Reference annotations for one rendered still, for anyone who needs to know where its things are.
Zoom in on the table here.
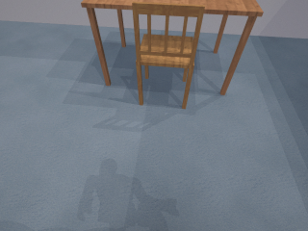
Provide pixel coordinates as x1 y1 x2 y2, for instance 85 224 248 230
81 0 264 95

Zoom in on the chair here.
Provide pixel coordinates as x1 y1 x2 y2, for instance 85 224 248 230
132 1 205 110

